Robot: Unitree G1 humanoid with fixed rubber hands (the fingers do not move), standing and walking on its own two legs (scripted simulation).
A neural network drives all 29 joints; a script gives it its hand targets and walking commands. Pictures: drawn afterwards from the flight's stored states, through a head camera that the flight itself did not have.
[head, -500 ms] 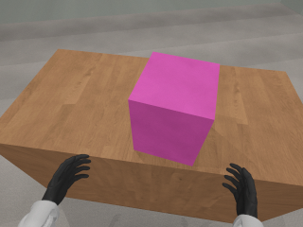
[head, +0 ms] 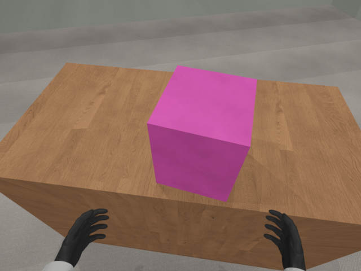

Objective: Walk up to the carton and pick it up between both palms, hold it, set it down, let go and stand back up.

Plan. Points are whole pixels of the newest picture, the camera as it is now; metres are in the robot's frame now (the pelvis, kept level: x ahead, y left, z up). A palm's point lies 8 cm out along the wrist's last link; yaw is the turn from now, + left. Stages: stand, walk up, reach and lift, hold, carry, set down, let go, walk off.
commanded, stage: set down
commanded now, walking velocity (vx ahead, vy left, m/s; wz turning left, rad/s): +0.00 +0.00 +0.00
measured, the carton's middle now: (202, 135) +0.43 -0.02 +0.03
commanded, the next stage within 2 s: let go in 0.84 s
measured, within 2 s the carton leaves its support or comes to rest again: neither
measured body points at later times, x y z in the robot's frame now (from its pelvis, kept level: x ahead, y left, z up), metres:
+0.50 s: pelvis -0.01 -0.01 +0.00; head +0.00 -0.01 +0.45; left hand +0.16 +0.22 -0.06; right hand +0.16 -0.22 -0.05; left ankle -0.02 +0.14 -0.75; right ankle -0.01 -0.14 -0.75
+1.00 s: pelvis +0.00 -0.01 +0.00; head +0.01 -0.01 +0.45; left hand +0.17 +0.22 -0.09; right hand +0.16 -0.24 -0.09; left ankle -0.02 +0.14 -0.75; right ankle -0.01 -0.14 -0.75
